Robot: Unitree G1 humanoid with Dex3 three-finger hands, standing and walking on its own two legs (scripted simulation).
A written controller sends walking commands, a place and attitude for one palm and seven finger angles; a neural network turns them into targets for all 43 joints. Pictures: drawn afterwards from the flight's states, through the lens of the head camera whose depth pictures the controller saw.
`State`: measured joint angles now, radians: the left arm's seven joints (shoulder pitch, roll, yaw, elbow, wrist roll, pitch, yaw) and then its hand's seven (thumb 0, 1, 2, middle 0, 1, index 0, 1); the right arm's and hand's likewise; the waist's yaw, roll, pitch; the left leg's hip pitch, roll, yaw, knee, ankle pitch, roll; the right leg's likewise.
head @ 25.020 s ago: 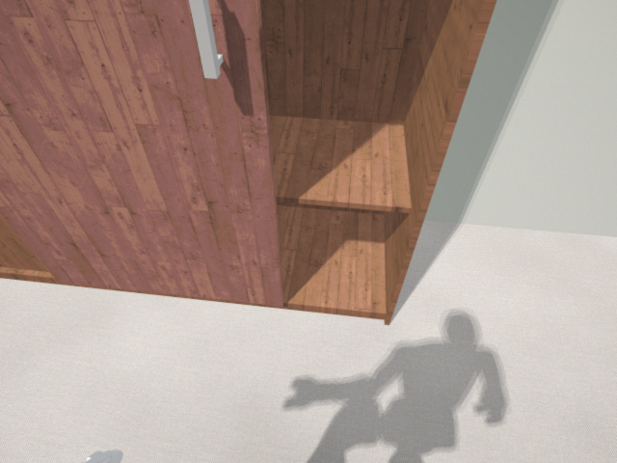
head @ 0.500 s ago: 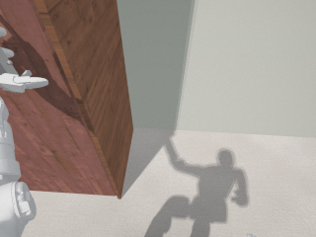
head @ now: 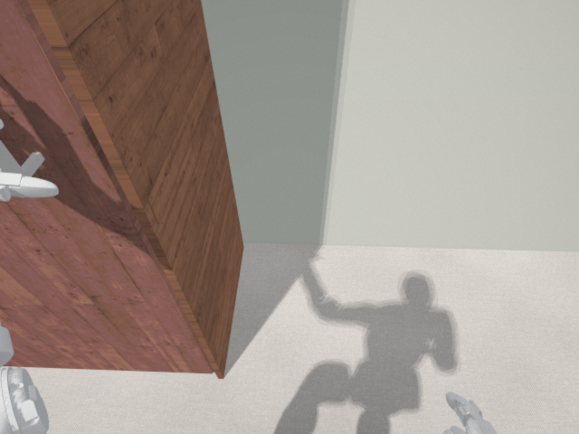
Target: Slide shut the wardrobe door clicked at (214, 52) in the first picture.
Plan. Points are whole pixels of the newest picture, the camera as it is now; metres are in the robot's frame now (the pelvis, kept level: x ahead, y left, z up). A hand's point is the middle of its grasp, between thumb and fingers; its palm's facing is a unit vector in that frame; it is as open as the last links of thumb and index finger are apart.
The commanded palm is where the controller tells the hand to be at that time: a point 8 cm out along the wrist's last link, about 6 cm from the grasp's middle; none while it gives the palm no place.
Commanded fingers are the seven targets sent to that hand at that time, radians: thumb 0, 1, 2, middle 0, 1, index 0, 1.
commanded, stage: slip the hand off the handle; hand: left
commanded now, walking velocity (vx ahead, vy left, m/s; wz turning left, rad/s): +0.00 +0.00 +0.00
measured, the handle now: out of the picture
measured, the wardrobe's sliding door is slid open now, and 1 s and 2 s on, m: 0.01 0.01 0.01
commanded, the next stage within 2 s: draw the hand back to the body in 1.04 s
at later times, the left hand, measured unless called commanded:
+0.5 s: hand out of the picture +0.34 +0.42 +0.25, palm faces +0.64 -0.73 -0.24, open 14.7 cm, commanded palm +0.27 +0.45 +0.25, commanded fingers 0.00 -0.55 0.20 -0.25 -1.15 -0.25 -1.15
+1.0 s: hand out of the picture +0.24 +0.42 +0.25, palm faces +0.67 -0.70 -0.24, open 14.7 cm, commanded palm +0.18 +0.45 +0.25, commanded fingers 0.00 -0.55 0.20 -0.25 -1.15 -0.25 -1.15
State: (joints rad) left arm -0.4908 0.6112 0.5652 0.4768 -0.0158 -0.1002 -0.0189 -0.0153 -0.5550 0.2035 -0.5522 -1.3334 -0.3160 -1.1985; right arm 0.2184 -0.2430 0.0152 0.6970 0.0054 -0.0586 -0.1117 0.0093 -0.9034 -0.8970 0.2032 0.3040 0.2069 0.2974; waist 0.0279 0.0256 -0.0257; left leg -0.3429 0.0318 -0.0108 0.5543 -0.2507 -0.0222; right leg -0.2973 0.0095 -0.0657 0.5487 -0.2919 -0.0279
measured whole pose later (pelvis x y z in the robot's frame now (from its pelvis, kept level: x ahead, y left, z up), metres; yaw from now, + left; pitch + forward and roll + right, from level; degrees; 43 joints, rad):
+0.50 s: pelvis +0.00 +0.01 +0.00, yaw -1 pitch +4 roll -1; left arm -0.47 0.75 0.71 0.59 -0.03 -0.16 -0.10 -0.02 -0.55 0.20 -0.40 -1.24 -0.26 -1.15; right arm 0.33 -0.28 0.00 0.70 0.01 -0.02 -0.13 0.01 -0.90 -0.90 0.20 0.30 0.21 0.30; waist -0.01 0.02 -0.03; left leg -0.39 0.03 0.01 0.59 -0.27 -0.01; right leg -0.34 0.01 -0.05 0.56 -0.28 -0.01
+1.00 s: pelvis +0.01 +0.02 +0.00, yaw +1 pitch -1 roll -1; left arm -0.11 0.61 0.70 0.09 -0.15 0.01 -0.09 -0.02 -0.56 0.20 -0.26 -1.15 -0.26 -1.15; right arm 0.16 -0.23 0.05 0.65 0.03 -0.09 -0.15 0.01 -0.90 -0.90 0.20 0.30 0.21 0.30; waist 0.09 0.03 -0.02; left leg -0.25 0.00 -0.01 0.54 -0.26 0.01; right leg -0.19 -0.02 -0.07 0.50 -0.29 0.00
